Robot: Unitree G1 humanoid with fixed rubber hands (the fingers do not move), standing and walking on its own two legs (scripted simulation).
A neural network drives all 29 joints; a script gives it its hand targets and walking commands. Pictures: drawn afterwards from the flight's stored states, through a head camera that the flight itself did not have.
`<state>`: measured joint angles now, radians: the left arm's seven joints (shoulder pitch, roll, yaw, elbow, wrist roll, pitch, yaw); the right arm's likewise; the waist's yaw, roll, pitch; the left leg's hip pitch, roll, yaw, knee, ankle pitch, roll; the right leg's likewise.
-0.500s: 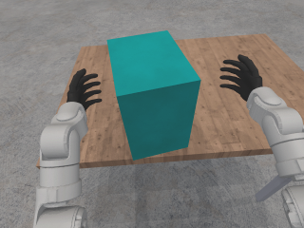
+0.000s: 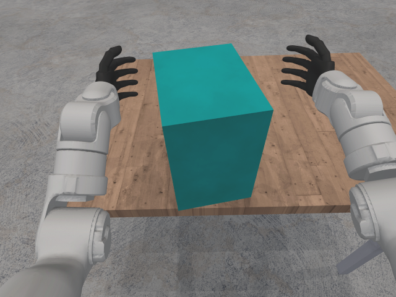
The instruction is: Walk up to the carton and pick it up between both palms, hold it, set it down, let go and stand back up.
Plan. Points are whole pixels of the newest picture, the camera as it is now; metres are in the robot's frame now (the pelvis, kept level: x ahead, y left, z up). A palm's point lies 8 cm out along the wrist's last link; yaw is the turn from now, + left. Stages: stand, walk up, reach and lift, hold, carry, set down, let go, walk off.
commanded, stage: reach and lift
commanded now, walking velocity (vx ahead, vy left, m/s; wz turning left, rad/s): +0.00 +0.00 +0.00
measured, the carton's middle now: (204, 128) +0.46 +0.01 +0.09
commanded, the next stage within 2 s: none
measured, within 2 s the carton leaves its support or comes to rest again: neither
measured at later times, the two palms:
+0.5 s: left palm (117, 120) +0.41 +0.18 +0.16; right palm (299, 109) +0.44 -0.18 +0.16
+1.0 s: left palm (134, 132) +0.42 +0.16 +0.12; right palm (291, 121) +0.44 -0.18 +0.12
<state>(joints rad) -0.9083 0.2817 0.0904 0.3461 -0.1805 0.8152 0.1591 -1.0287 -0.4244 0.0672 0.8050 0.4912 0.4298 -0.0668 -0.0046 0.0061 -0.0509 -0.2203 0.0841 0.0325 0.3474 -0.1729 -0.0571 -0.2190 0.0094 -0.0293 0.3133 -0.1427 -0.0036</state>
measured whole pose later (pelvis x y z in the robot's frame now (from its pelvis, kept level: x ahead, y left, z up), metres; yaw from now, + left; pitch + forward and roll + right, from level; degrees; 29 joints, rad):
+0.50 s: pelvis -0.01 +0.00 +0.00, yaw +0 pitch +6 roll -1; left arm -0.84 0.23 0.08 0.52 -0.17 0.58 0.15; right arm -0.96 -0.37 0.08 0.90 0.43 0.30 -0.05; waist 0.02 0.02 -0.04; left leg -0.30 0.09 0.03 0.37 -0.16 -0.05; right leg -0.29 0.01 -0.03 0.32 -0.12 0.00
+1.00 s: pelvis -0.01 +0.00 +0.00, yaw +0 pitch +10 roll -1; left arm -0.90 0.12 0.12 0.94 -0.10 0.17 0.18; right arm -0.98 -0.27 0.01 1.13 0.29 0.07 -0.10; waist 0.04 0.04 -0.12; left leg -0.39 0.09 0.02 0.39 -0.16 -0.06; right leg -0.39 0.01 -0.03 0.36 -0.13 -0.01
